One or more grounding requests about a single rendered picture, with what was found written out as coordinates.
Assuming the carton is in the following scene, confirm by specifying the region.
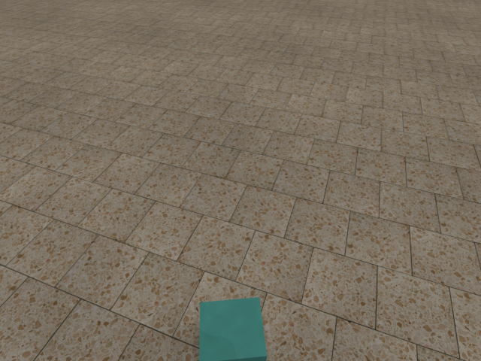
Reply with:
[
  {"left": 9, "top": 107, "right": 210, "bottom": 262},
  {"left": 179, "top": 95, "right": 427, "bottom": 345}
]
[{"left": 199, "top": 297, "right": 267, "bottom": 361}]

